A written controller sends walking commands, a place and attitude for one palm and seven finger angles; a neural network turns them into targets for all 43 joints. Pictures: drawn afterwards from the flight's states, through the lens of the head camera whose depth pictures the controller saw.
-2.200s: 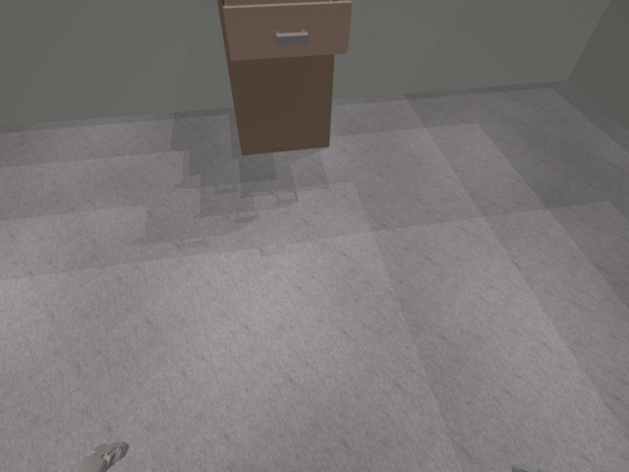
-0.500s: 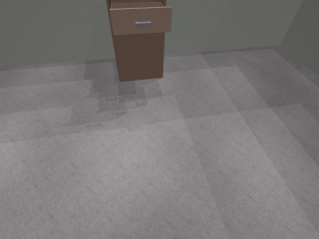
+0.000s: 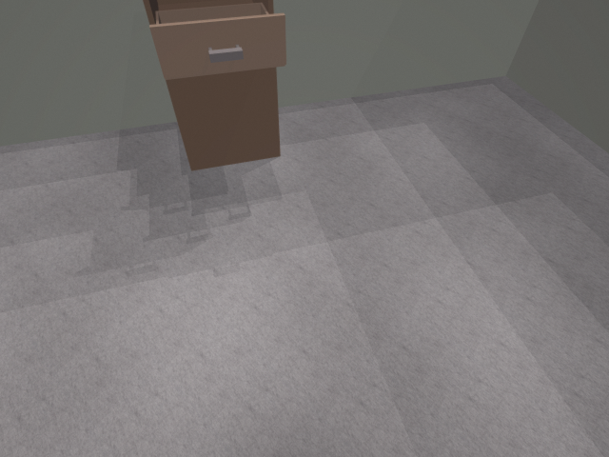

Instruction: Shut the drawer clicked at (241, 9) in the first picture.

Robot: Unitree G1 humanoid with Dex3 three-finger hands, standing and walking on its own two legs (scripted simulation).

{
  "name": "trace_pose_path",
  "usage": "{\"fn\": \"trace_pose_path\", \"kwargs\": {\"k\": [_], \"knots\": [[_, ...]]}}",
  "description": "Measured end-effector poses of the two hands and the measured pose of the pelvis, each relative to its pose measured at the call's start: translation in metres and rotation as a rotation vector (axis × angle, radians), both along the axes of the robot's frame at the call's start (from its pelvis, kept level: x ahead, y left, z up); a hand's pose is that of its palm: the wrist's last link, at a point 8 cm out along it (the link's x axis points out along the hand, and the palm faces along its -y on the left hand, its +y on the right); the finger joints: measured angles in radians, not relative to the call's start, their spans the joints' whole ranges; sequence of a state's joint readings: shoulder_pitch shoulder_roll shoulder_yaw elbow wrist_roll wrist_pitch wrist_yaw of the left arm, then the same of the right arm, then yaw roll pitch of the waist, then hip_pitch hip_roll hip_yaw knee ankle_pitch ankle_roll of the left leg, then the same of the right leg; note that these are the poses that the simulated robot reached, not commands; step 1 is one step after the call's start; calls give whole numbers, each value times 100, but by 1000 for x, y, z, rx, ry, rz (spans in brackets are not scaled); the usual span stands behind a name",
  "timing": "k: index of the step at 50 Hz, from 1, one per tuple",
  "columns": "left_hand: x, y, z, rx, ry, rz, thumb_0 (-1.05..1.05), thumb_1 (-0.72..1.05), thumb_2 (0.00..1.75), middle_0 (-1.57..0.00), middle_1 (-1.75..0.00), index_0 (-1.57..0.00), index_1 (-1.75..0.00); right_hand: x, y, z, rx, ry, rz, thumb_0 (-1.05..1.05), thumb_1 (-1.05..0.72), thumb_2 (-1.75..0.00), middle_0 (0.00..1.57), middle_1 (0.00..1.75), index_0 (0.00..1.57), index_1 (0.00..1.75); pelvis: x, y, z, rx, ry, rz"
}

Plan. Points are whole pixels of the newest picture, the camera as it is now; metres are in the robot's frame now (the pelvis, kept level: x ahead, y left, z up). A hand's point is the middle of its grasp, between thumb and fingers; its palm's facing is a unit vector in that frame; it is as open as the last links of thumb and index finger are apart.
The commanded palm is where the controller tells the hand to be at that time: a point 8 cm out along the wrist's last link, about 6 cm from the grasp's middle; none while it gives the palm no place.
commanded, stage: walk to a spot facing it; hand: left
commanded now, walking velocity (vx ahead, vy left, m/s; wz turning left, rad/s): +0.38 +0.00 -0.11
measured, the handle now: (225, 51) +1.23 +0.36 -0.05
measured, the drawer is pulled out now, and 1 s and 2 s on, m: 0.30 0.30 0.30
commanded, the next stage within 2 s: turn to face it in 1.52 s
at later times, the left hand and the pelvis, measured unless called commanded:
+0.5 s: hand (174, 379) +0.26 +0.25 -0.17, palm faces -0.01 -0.99 -0.15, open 7.4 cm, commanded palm none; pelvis +0.22 +0.07 +0.01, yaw -5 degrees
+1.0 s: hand (267, 237) +0.57 +0.14 -0.16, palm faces -0.22 -0.96 -0.15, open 7.4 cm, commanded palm none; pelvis +0.43 +0.00 +0.00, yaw -10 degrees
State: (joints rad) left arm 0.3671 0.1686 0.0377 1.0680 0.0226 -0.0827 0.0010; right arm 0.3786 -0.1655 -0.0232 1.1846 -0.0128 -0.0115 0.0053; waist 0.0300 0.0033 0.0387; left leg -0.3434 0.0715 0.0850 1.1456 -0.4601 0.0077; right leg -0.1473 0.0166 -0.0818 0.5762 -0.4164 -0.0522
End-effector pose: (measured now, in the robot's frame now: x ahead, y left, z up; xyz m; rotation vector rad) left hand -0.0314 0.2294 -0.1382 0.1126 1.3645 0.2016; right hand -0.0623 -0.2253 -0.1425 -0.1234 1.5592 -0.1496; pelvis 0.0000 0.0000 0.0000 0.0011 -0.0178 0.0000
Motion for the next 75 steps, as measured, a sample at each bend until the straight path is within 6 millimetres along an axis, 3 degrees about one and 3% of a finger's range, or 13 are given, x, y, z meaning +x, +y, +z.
{"fn": "trace_pose_path", "kwargs": {"k": [9, 13, 16, 25, 32, 42, 48, 52, 59, 63, 68, 71, 75], "knots": [[27, -3, 5, -56, 180, -21, 1, 90, 90, -20, -30, -20, -30, 202, 12, 16, -7, -367, 19, 1, -91, -90, 20, 30, 19, 30, 76, 19, 7, -7, 7, -40], [59, 13, -10, -71, 216, 1, 1, 90, 90, -21, -30, -20, -30, 285, 33, 14, -15, -469, 68, 1, -91, -90, 20, 30, 19, 30, 122, 36, -7, -19, 3, -39], [97, 34, -27, -76, 221, -1, 1, 90, 90, -21, -30, -20, -30, 322, 46, 8, -46, -517, 71, 1, -91, -90, 20, 30, 19, 30, 155, 52, -21, -32, -7, -50], [284, 70, -4, -42, -72, -99, 1, 91, 90, -20, -30, -20, -30, 303, 59, 22, -94, -345, -50, -1, -95, -90, 20, 30, 20, 30, 222, 74, 7, -9, -24, -93], [383, 65, 13, -46, -144, -166, 1, 92, 90, -20, -30, -20, -30, 280, 75, 25, -64, -191, -144, 0, -93, -90, 20, 30, 20, 30, 274, 74, 17, -1, -11, -116], [508, 15, 11, -61, -126, -321, 1, 91, 90, -20, -30, -20, -30, 270, 99, 24, 15, 18, -303, 1, -91, -90, 20, 30, 20, 30, 356, 45, 14, 1, 7, -174], [596, -35, 2, -63, -229, -373, 1, 91, 90, -20, -30, -20, -30, 288, 88, 13, 72, 153, -356, 1, -91, -90, 20, 30, 20, 30, 412, 8, -4, -5, 15, -189], [608, -44, 5, -65, -249, -307, 1, 91, 90, -20, -30, -20, -30, 349, 53, 8, 51, 93, -316, 1, -91, -90, 20, 30, 20, 30, 443, -7, 1, -13, -9, -177], [610, -11, 16, 24, -154, -233, -3, 95, 90, -21, -30, -20, -30, 523, -11, 13, -36, -242, -207, 1, -91, -90, 20, 30, 19, 30, 497, -13, 13, -23, -3, -158], [603, -1, 8, 7, -57, -193, -1, 93, 90, -20, -30, -20, -30, 613, -26, 24, -66, -374, -134, 1, -93, -90, 20, 30, 19, 30, 532, -7, 12, -34, 2, -149], [601, 12, -12, -36, 62, -117, 0, 92, 90, -20, -30, -20, -30, 710, -20, 28, -94, -449, -27, 1, -92, -90, 20, 30, 19, 30, 587, 9, 0, -48, 4, -135], [612, 20, -20, -55, 137, -107, 1, 91, 90, -20, -30, -20, -30, 745, -9, 26, -111, -480, -7, 1, -92, -90, 20, 30, 19, 30, 614, 19, -7, -35, -3, -145], [659, 25, -10, -54, 130, -138, 1, 91, 90, -20, -30, -20, -30, 749, 7, 28, -98, -429, -51, 0, -92, -90, 20, 30, 19, 30, 644, 24, 4, -23, -8, -168]]}}
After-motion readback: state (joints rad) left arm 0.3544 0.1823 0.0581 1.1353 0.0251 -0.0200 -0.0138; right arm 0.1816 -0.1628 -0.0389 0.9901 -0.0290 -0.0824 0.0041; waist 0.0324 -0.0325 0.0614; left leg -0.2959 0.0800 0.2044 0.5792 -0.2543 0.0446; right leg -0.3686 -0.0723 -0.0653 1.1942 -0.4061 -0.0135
